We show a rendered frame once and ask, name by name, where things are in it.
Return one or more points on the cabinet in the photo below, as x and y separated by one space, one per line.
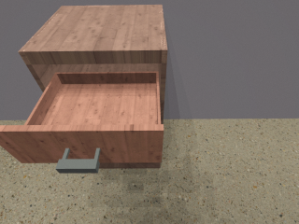
104 38

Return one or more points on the drawer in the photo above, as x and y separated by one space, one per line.
118 112

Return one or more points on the handle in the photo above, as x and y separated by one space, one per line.
78 166

